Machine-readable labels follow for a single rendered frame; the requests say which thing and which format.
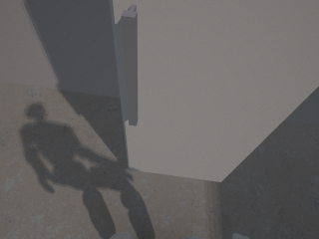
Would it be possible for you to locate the handle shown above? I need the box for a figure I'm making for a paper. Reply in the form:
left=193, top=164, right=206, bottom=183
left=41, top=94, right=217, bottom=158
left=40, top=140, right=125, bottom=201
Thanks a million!
left=121, top=4, right=139, bottom=126

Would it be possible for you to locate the fridge door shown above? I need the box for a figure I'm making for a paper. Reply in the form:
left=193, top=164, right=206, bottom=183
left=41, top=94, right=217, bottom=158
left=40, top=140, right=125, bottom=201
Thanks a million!
left=113, top=0, right=319, bottom=182

